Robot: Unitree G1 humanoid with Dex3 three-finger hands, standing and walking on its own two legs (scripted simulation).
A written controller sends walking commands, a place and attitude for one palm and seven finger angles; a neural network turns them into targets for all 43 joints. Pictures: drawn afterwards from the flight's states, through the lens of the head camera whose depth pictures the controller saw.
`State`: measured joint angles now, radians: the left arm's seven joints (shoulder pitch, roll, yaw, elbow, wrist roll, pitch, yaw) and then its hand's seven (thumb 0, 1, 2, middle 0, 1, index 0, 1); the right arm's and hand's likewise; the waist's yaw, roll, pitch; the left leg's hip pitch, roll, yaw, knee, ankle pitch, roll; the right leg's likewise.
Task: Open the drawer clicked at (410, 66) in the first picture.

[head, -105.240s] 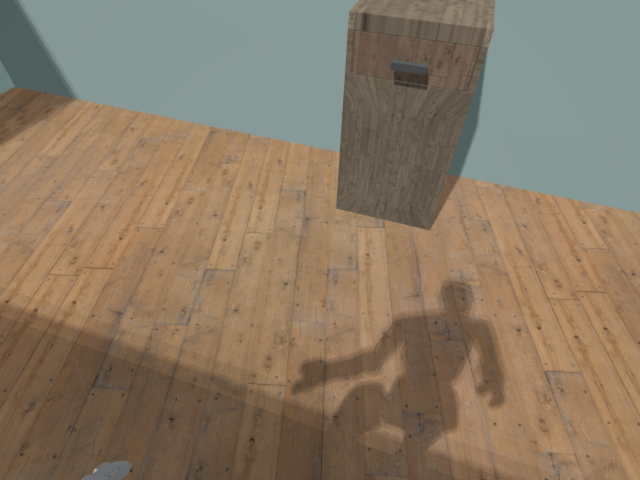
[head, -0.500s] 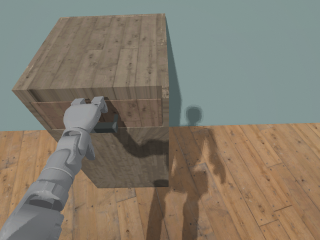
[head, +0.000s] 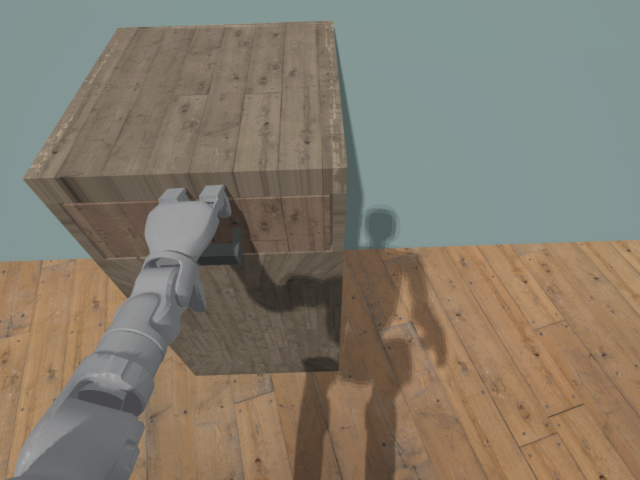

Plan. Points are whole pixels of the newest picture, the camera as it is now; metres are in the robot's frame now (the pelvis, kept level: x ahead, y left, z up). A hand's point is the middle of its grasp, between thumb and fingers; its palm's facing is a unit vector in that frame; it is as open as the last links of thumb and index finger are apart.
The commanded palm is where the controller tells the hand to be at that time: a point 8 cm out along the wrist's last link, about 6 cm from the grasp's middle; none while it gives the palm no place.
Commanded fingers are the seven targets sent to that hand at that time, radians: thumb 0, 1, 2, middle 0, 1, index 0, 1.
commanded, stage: re-aim the fingers above the handle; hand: left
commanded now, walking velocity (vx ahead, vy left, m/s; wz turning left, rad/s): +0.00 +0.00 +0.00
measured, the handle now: (205, 244) +0.47 +0.19 -0.02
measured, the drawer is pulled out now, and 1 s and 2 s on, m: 0.00 0.00 0.00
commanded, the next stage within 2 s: lower the fingers behind the handle in 1.02 s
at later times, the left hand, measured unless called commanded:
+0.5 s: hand (207, 255) +0.40 +0.17 +0.03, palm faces -0.01 -0.06 -1.00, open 13.8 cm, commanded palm +0.38 +0.18 +0.09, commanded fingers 0.00 -0.50 0.30 -0.30 -1.20 -0.30 -1.20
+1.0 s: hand (208, 245) +0.42 +0.16 +0.04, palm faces +0.05 -0.05 -1.00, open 13.8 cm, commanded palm +0.38 +0.19 +0.09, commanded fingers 0.00 -0.50 0.30 -0.30 -1.20 -0.30 -1.20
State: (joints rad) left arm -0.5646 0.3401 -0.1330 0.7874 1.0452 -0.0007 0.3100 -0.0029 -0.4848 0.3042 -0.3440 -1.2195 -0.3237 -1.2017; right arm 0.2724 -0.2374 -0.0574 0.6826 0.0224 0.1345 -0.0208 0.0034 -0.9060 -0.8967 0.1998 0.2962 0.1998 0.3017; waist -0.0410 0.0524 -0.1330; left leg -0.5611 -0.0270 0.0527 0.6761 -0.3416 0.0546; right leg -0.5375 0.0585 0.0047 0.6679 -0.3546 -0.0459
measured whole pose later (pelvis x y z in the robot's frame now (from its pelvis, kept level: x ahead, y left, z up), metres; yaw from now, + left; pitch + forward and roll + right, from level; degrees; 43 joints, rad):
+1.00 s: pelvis +0.00 -0.02 +0.00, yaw +0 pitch +12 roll +1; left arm -0.52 0.33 -0.12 0.73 1.06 0.00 0.35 0.00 -0.49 0.30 -0.32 -1.20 -0.32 -1.20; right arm 0.23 -0.24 -0.05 0.69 0.02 0.14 -0.03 0.00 -0.91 -0.90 0.20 0.30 0.20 0.30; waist -0.03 0.05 -0.13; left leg -0.53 -0.02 0.05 0.65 -0.33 0.03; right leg -0.52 0.07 0.00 0.67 -0.36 -0.07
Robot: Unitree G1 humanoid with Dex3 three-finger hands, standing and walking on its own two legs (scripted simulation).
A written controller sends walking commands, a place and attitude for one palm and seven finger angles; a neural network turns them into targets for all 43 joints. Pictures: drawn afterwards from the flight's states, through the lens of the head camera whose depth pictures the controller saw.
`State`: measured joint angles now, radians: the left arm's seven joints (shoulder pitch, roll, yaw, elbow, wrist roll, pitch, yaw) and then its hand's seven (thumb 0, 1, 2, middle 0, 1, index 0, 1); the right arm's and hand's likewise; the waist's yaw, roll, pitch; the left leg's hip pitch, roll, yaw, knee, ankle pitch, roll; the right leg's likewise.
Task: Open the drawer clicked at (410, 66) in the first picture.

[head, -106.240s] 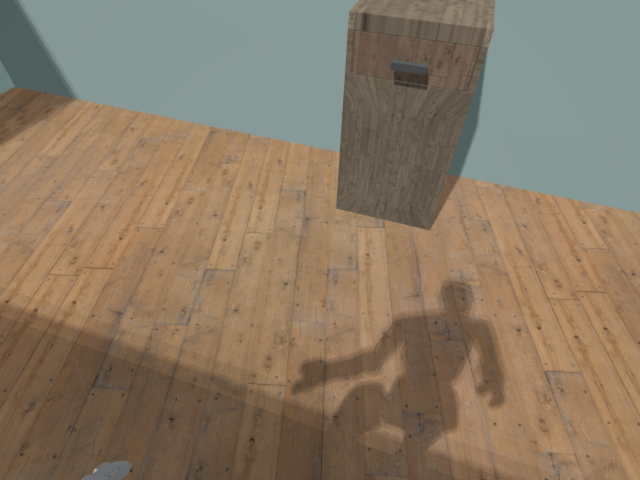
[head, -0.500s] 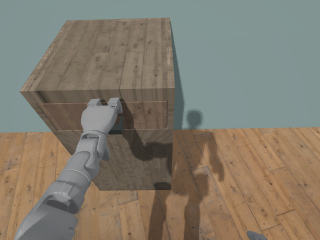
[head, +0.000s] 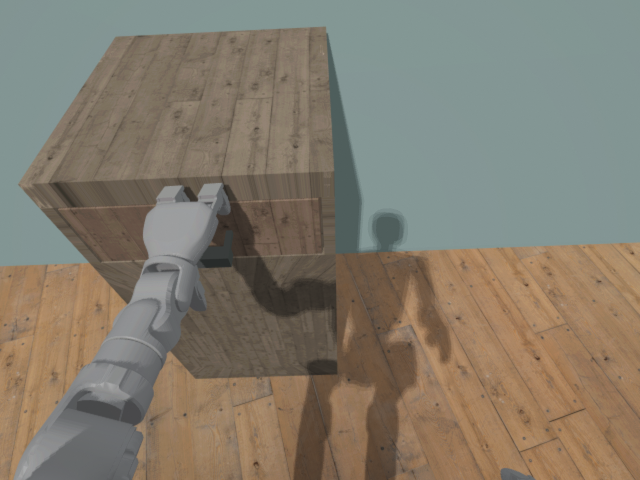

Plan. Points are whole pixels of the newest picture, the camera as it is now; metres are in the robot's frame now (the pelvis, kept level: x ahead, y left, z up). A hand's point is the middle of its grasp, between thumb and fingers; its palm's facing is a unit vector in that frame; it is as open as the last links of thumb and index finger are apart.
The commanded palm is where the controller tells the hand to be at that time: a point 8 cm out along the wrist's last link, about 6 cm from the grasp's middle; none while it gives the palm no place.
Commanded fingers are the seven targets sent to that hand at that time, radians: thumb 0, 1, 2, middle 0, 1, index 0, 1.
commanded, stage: re-aim the fingers above the handle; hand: left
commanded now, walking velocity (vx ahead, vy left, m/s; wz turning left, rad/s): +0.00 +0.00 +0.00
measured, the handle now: (197, 247) +0.47 +0.21 -0.03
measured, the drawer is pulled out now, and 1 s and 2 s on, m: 0.00 0.00 0.00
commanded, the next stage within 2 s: lower the fingers behind the handle in 0.02 s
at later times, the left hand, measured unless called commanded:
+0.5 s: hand (185, 261) +0.41 +0.21 +0.02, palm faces +0.09 -0.04 -1.00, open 13.8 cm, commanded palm +0.38 +0.21 +0.06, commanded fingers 0.00 -0.50 0.30 -0.30 -1.20 -0.30 -1.20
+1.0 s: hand (191, 277) +0.41 +0.21 -0.03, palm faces +0.04 -0.04 -1.00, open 13.8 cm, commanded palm +0.38 +0.21 +0.03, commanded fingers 0.00 -0.50 0.30 -0.30 -1.20 -0.30 -1.20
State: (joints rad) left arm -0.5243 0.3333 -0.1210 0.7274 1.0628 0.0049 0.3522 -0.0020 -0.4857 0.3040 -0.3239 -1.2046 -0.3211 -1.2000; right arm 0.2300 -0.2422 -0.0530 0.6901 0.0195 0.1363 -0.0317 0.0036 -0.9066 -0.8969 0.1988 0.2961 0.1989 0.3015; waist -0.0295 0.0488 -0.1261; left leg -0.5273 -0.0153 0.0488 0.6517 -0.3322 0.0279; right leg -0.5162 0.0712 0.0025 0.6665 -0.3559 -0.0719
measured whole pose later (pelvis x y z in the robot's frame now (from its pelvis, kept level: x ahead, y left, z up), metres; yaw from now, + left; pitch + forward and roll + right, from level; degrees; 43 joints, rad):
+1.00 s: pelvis -0.01 +0.02 -0.02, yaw -1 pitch +18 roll -1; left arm -0.55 0.31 -0.09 0.89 1.12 0.02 0.51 0.00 -0.49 0.30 -0.32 -1.20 -0.31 -1.21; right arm 0.28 -0.24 -0.07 0.70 0.00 0.13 0.00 0.00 -0.91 -0.90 0.20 0.30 0.20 0.30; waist -0.05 0.04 -0.17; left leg -0.75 -0.01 0.06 0.83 -0.39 0.06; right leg -0.72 0.07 0.00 0.81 -0.40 -0.04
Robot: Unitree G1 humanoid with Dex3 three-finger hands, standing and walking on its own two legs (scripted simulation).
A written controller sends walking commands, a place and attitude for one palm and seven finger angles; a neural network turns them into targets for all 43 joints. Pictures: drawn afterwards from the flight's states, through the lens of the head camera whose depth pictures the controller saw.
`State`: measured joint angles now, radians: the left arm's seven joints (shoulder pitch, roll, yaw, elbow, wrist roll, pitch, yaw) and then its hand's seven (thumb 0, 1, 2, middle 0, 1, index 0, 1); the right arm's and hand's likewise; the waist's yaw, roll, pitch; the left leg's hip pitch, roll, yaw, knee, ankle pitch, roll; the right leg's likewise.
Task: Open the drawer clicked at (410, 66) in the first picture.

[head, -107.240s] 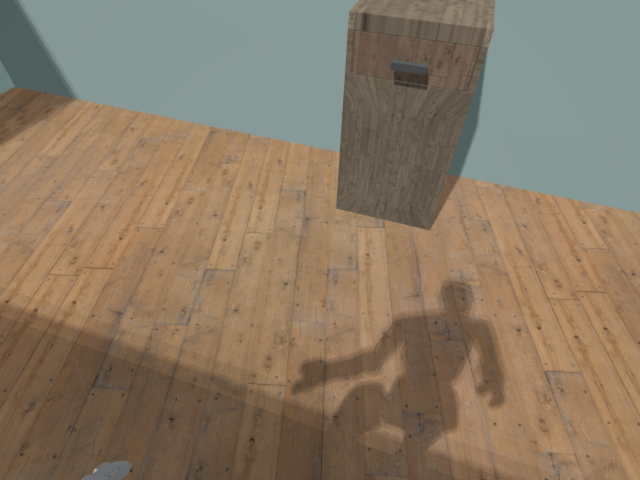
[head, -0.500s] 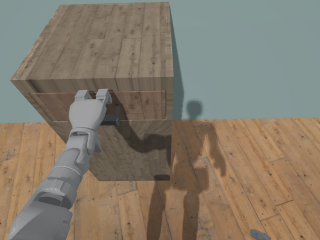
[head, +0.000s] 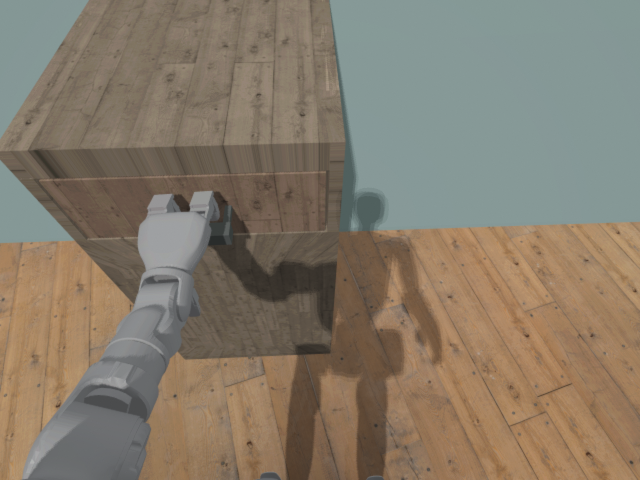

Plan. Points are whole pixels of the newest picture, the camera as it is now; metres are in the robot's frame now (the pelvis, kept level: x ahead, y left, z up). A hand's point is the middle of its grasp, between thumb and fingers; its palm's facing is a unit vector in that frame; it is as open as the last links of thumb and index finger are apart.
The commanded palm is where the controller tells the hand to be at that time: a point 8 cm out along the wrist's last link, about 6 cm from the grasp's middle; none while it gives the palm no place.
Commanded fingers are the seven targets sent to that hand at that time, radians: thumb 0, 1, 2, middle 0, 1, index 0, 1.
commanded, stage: lower the fingers behind the handle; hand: left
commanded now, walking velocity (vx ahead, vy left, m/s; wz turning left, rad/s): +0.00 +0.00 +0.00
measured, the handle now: (194, 223) +0.47 +0.20 +0.00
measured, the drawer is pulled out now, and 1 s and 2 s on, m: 0.00 0.00 0.02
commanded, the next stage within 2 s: close the thumb around the handle in 0.72 s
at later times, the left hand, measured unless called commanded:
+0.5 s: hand (192, 259) +0.43 +0.20 -0.03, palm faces +0.01 -0.04 -1.00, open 13.8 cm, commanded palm +0.40 +0.19 +0.03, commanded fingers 0.00 -0.50 0.30 -0.30 -1.20 -0.30 -1.20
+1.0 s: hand (192, 261) +0.42 +0.19 -0.02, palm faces -0.01 -0.05 -1.00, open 13.0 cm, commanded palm +0.39 +0.19 +0.03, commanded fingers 0.00 0.06 0.54 -0.34 -1.26 -0.34 -1.26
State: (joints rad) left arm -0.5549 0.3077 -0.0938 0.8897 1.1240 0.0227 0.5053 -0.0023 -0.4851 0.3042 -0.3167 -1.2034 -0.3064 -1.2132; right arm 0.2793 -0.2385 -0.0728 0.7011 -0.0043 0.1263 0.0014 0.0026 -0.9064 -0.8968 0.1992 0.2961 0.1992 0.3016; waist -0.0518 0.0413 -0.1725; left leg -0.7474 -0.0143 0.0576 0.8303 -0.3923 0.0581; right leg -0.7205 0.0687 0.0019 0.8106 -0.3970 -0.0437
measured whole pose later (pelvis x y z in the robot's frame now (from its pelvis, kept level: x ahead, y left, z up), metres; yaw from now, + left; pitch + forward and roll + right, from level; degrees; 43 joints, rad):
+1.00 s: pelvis +0.00 +0.00 -0.01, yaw +0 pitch +19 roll -1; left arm -0.56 0.31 -0.11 0.92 1.10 0.04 0.48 0.00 -0.35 0.36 -0.30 -1.22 -0.33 -1.21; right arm 0.29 -0.23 -0.07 0.70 -0.01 0.12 0.00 0.00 -0.91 -0.90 0.20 0.30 0.20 0.30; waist -0.05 0.05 -0.20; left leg -0.80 -0.01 0.05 0.89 -0.42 0.06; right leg -0.77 0.08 -0.01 0.85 -0.42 -0.05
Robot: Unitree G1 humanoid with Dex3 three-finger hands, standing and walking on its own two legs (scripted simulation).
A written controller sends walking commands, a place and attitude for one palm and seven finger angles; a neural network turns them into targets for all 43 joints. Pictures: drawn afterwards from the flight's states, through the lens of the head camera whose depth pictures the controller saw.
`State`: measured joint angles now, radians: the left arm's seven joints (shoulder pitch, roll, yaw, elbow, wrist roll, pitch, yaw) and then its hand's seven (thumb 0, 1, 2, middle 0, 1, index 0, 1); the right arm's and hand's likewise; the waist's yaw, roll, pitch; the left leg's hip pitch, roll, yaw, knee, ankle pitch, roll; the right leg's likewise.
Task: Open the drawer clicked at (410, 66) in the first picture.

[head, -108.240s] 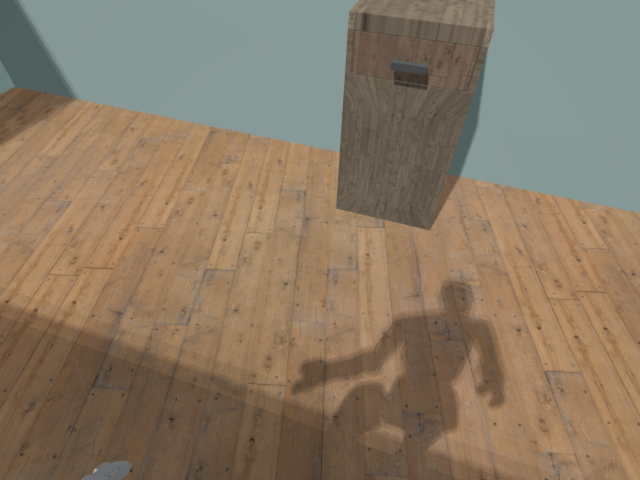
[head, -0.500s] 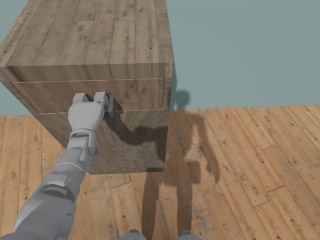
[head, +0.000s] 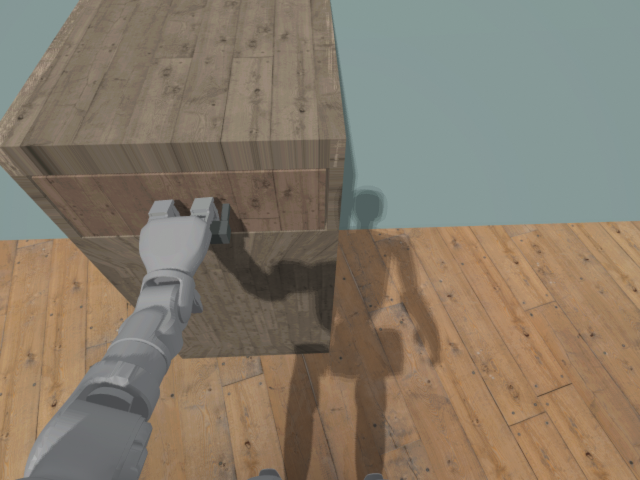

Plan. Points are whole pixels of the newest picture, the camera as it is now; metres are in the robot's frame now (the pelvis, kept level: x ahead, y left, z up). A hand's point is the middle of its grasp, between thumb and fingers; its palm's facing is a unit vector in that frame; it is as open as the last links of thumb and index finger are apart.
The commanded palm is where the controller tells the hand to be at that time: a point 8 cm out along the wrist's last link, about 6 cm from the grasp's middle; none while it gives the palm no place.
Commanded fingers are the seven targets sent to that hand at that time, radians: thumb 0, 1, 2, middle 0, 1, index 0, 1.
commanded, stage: close the thumb around the handle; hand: left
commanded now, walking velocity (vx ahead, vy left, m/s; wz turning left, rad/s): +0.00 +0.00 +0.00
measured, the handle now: (191, 221) +0.47 +0.20 +0.00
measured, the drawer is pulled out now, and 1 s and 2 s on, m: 0.00 0.02 0.16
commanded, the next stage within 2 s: pull the drawer open in 0.52 s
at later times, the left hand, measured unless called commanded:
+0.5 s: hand (189, 260) +0.42 +0.19 -0.02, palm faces -0.03 -0.03 -1.00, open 5.8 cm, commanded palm +0.39 +0.20 +0.04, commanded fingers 0.00 0.90 0.90 -0.40 -1.35 -0.40 -1.35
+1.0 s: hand (187, 276) +0.39 +0.19 -0.02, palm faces -0.01 -0.07 -1.00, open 5.8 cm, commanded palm +0.35 +0.20 +0.04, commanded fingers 0.00 0.90 0.90 -0.40 -1.35 -0.40 -1.35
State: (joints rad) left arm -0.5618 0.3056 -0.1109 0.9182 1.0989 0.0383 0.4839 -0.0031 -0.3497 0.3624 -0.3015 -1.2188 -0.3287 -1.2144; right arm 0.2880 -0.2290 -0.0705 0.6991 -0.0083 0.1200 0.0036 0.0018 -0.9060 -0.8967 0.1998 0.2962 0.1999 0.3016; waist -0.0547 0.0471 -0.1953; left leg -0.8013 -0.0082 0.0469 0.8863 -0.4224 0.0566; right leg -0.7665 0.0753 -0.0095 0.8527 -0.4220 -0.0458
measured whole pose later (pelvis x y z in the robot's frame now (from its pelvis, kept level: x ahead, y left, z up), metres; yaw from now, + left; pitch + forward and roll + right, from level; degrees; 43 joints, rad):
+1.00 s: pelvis +0.01 +0.00 +0.01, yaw -1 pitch +17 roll -1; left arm -0.35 0.30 -0.11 0.72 1.08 0.06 0.48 0.01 0.71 0.76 -0.28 -1.35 -0.39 -1.32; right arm 0.28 -0.23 -0.06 0.66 0.01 0.13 0.00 0.00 -0.91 -0.90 0.20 0.30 0.20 0.30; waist -0.05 0.05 -0.19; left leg -0.71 0.00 0.07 0.82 -0.42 0.06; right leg -0.69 0.08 0.02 0.79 -0.41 -0.04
